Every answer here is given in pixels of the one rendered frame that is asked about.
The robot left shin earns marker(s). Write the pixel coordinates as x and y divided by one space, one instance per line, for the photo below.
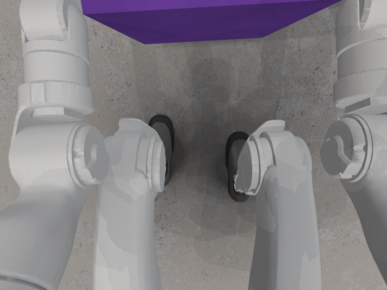
132 124

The robot right thigh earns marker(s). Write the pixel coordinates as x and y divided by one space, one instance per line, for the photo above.
286 253

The right robot forearm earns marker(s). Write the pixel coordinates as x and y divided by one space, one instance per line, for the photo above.
361 52

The left robot forearm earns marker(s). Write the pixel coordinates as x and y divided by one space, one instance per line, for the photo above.
56 59

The carton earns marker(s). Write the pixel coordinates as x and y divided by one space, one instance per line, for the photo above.
171 21

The left robot upper arm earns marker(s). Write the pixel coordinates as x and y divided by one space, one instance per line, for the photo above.
55 167

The right robot upper arm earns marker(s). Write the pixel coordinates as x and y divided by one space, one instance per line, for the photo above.
355 151

